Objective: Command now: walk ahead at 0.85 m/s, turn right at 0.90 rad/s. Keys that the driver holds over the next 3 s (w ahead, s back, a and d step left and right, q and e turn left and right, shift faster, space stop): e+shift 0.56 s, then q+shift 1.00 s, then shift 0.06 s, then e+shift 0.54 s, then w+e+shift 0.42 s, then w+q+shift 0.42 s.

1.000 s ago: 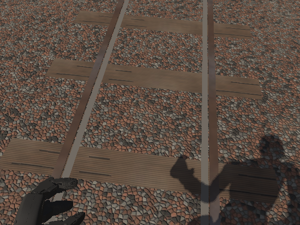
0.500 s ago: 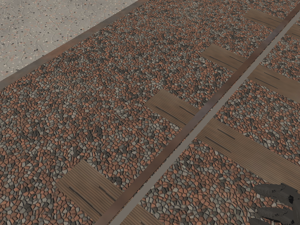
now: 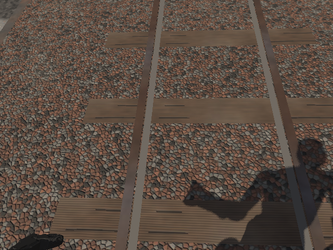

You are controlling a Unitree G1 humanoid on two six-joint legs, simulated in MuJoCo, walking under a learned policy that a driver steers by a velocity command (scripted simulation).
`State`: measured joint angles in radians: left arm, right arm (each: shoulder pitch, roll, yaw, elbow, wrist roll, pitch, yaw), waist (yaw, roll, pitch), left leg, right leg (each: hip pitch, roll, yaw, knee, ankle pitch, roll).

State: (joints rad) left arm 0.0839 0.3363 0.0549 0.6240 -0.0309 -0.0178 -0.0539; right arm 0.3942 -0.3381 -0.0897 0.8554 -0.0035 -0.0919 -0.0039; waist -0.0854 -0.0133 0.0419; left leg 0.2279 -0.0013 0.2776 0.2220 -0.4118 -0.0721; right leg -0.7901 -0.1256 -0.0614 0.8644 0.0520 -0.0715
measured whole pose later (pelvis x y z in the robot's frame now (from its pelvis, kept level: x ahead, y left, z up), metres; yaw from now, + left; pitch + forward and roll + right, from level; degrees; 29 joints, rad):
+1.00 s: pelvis +0.38 -0.02 +0.03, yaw -26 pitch +2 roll +0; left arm 0.15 0.26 0.05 0.68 0.02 0.02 0.04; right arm 0.23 -0.35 -0.09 0.70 0.03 0.04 -0.01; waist -0.02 0.04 0.06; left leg -0.53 -0.05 -0.05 1.00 -0.42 -0.07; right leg -0.20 0.00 0.00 0.45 -0.28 -0.01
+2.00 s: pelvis +0.46 -0.01 +0.02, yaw +0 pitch +2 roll +1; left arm 0.20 0.31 0.09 0.68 -0.04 0.04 0.03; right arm 0.13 -0.28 -0.07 0.68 0.00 0.00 -0.02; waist 0.04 -0.03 0.06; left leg -0.18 -0.07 -0.09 0.43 -0.26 0.01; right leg -0.36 0.09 0.24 0.57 -0.28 0.00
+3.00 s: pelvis +0.91 -0.35 -0.02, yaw -26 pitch +0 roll +3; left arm 0.36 0.29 0.01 0.78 0.00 -0.08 0.01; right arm 0.16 -0.32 -0.05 0.67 0.03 -0.09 0.05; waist 0.00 -0.01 0.07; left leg -0.53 -0.16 0.09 0.65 -0.15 0.17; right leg -0.07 0.07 0.04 1.25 -0.39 0.00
